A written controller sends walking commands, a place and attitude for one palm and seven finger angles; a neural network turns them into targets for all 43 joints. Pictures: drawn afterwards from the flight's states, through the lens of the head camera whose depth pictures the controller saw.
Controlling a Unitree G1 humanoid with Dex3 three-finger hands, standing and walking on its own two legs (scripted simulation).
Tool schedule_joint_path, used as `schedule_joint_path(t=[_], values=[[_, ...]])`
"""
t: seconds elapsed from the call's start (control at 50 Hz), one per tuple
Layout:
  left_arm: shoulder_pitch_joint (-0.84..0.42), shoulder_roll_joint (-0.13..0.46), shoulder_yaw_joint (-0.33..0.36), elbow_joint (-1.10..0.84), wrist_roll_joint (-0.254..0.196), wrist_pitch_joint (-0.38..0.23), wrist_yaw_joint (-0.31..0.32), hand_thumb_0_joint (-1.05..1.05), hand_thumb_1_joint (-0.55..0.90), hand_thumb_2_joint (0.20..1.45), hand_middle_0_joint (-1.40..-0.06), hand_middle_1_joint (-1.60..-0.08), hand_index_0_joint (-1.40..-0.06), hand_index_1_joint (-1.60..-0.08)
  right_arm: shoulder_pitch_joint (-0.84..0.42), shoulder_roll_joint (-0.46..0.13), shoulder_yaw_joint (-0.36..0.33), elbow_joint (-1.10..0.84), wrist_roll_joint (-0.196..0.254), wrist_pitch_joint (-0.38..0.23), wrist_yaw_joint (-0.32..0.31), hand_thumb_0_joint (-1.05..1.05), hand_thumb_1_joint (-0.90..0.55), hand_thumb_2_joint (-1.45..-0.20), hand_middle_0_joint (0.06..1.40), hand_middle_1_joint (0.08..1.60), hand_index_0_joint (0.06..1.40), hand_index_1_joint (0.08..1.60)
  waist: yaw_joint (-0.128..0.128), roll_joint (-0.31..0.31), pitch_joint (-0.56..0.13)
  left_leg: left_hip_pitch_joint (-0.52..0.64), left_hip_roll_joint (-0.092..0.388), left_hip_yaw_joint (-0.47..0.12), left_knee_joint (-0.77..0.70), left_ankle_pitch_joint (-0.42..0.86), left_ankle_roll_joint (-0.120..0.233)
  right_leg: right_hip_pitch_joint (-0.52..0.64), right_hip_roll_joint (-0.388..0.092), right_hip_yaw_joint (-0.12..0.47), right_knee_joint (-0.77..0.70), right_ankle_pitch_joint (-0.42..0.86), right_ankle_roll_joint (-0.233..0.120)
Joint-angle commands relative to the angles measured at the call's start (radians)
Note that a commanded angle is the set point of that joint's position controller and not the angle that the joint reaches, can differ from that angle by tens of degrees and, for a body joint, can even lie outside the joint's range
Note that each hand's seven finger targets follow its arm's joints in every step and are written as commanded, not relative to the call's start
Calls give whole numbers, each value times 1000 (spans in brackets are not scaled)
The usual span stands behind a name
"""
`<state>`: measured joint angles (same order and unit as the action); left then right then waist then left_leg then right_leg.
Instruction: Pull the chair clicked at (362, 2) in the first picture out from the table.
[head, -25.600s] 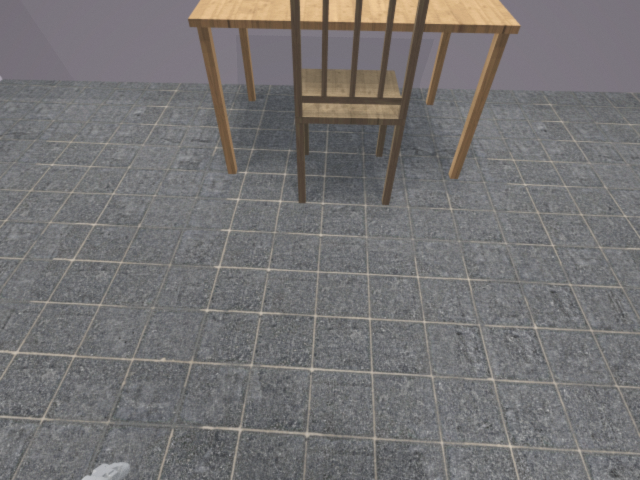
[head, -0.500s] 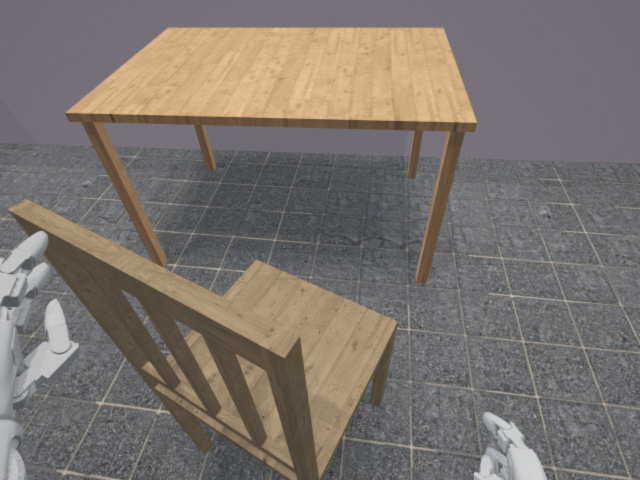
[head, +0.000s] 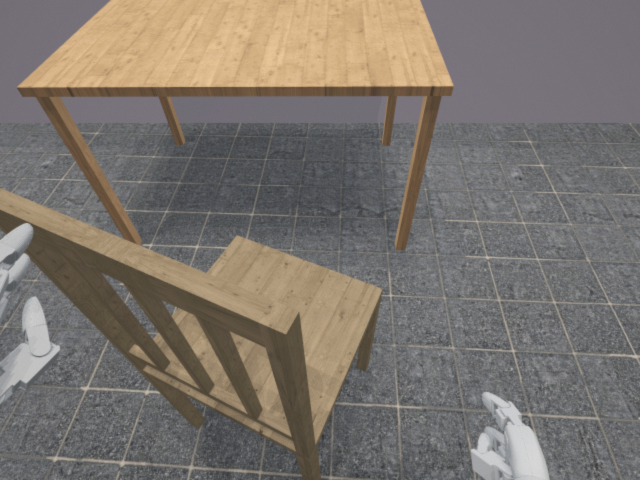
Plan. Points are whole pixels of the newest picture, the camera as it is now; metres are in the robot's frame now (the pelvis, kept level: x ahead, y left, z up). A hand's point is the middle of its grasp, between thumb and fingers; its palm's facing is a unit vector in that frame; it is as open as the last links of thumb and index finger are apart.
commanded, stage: step back with the hand held close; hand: left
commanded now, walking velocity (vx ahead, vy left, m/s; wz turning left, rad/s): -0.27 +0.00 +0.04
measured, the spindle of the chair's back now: (178, 344) +0.30 +0.24 -0.06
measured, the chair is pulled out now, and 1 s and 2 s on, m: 0.59 0.59 0.59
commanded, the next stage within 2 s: stop stepping back and stand still in 1.42 s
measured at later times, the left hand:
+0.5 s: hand out of the picture +0.14 +0.27 +0.16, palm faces +0.47 -0.71 -0.52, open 7.4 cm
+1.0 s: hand out of the picture +0.13 +0.25 +0.17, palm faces +0.47 -0.73 -0.49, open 7.4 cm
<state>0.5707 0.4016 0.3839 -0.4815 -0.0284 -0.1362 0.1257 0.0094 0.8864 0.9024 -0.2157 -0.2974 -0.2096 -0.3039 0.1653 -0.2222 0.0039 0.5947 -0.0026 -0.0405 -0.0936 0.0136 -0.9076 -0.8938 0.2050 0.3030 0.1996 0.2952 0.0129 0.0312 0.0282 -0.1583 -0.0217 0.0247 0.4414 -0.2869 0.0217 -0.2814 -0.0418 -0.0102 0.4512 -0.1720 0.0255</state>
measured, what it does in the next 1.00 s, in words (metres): shifts its weight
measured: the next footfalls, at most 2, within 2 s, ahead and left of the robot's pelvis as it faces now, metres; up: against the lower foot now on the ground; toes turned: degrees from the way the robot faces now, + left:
right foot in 1.30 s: -0.17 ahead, -0.15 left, +0.00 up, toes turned +1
left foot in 1.86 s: -0.17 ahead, +0.08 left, +0.00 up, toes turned +2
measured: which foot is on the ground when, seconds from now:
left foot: down 0.00-1.00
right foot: down 0.00-1.00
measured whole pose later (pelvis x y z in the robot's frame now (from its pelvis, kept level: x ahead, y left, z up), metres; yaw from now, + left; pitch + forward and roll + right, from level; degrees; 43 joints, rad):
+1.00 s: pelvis -0.08 -0.01 -0.02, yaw +3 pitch +1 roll +0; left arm 0.49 0.44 0.48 -0.58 0.00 -0.28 0.16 0.01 0.88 0.90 -0.22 -0.30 -0.21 -0.30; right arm 0.17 -0.20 -0.02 0.63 -0.02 -0.11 -0.07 0.01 -0.91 -0.89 0.21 0.30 0.20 0.30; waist 0.00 -0.04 0.06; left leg -0.43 -0.03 -0.03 0.75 -0.43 0.02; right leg -0.48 -0.02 0.01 0.59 -0.13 0.01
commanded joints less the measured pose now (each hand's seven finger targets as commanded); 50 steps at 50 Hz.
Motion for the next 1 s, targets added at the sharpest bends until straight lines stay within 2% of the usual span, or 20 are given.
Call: schedule_joint_path(t=[0.0,0.12,0.18,0.26,0.28,0.32,0.36,0.4,0.44,0.48,0.56,0.64,0.74,0.8,0.84,0.88,0.9,0.92,0.94,0.98], values=[[-4,206,182,-204,-1,-73,44,0,900,900,-200,-300,-200,-300,-91,-100,-46,-169,5,-43,-21,0,-900,-900,200,300,200,300,14,35,-183,-101,116,-110,-63,376,10,191,-55,52,61,340,-37],[-54,186,153,-171,4,-81,51,0,900,900,-200,-300,-200,-300,-77,-112,-45,-159,8,-56,-26,0,-900,-900,200,300,200,300,10,-9,-94,-226,117,-122,-90,87,32,145,-55,92,23,142,-35],[-82,195,154,-182,10,-88,59,0,900,900,-200,-300,-200,-300,-71,-118,-47,-153,6,-66,-24,0,-900,-900,200,300,200,300,6,-31,-70,-256,91,-112,-65,-68,36,100,-74,144,-48,12,-47],[-87,198,155,-206,16,-106,70,0,900,900,-200,-300,-200,-300,-50,-120,-44,-155,5,-80,-17,0,-900,-900,200,300,200,300,4,-51,-70,-272,76,-115,-37,-198,43,40,-85,164,-107,-194,-54],[-86,212,169,-224,18,-112,73,0,900,900,-200,-300,-200,-300,-55,-129,-45,-156,7,-85,-18,0,-900,-900,200,300,200,300,3,10,-77,-293,86,-130,-57,-217,48,57,-77,159,-90,-197,-55],[-88,203,171,-241,25,-127,76,0,900,900,-200,-300,-200,-300,-54,-125,-41,-164,8,-98,-19,0,-900,-900,200,300,200,300,5,51,-85,-368,117,-160,-113,-261,63,125,-44,120,-20,-172,-35],[-74,214,195,-244,32,-138,79,0,900,900,-200,-300,-200,-300,-46,-127,-47,-167,11,-110,-18,0,-900,-900,200,300,200,300,10,62,-110,-436,136,-181,-130,-244,76,217,-22,96,58,-58,-25],[-63,218,203,-237,31,-143,77,0,900,900,-200,-300,-200,-300,-47,-120,-46,-165,11,-119,-19,0,-900,-900,200,300,200,300,10,63,-124,-448,136,-183,-123,-203,73,248,-22,99,91,28,-27],[-62,204,201,-211,34,-149,73,0,900,900,-200,-300,-200,-300,-42,-123,-51,-160,9,-129,-15,0,-900,-900,200,300,200,300,9,63,-101,-493,134,-174,-113,-260,76,256,-23,121,100,24,-28],[-81,204,196,-200,32,-147,70,0,900,900,-200,-300,-200,-300,-37,-128,-56,-152,9,-130,-12,0,-900,-900,200,300,200,300,3,7,-65,-474,110,-161,-70,-237,64,194,-41,156,57,35,-44],[-90,202,183,-207,28,-150,73,0,900,900,-200,-300,-200,-300,-26,-128,-61,-132,-3,-129,-3,0,-900,-900,200,300,200,300,-1,-52,-87,-347,80,-131,7,-152,44,63,-85,190,-18,1,-67],[-80,211,201,-244,34,-165,74,0,900,900,-200,-300,-200,-300,-36,-128,-64,-137,-1,-126,-3,0,-900,-900,200,300,200,300,0,-10,-125,-389,113,-163,-33,-159,63,111,-57,156,48,12,-53],[-63,226,244,-285,46,-186,67,0,900,900,-200,-300,-200,-300,-43,-122,-67,-147,-6,-136,-10,0,-900,-900,200,300,200,300,3,107,-169,-556,207,-229,-102,-75,104,294,4,80,298,224,-23],[-65,230,253,-289,41,-194,59,0,900,900,-200,-300,-200,-300,-35,-114,-71,-141,-8,-146,-11,0,-900,-900,200,300,200,300,0,77,-167,-535,191,-207,-38,-32,95,260,-11,111,298,265,-34],[-71,232,253,-278,36,-201,56,0,900,900,-200,-300,-200,-300,-24,-113,-77,-134,-12,-146,-10,0,-900,-900,200,300,200,300,-9,21,-162,-483,123,-160,56,-72,67,190,-57,186,210,347,-62],[-94,245,255,-260,31,-202,57,0,900,900,-200,-300,-200,-300,-2,-110,-86,-116,-20,-139,-6,0,-900,-900,200,300,200,300,-18,-100,-148,-391,29,-101,198,-211,27,45,-157,314,19,248,-121],[-78,239,241,-245,19,-196,62,0,900,900,-200,-300,-200,-300,12,-98,-86,-105,-20,-131,2,0,-900,-900,200,300,200,300,-21,-174,-162,-302,-8,-75,291,-225,5,-40,-227,360,-97,118,-158],[-74,238,232,-242,9,-188,70,0,900,900,-200,-300,-200,-300,13,-92,-84,-98,-19,-120,9,0,-900,-900,200,300,200,300,-20,-225,-182,-219,-22,-59,376,-203,-6,-97,-278,368,-170,13,-185],[-60,235,233,-235,8,-181,78,0,900,900,-200,-300,-200,-300,2,-86,-80,-95,-20,-110,13,0,-900,-900,200,300,200,300,-15,-236,-188,-183,-13,-58,395,-189,-7,-104,-288,329,-180,10,-197],[-26,242,252,-231,9,-178,86,0,900,900,-200,-300,-200,-300,-15,-83,-71,-98,-17,-98,12,0,-900,-900,200,300,200,300,-18,-227,-190,-146,17,-80,202,-130,3,-95,-237,230,-97,71,-161]])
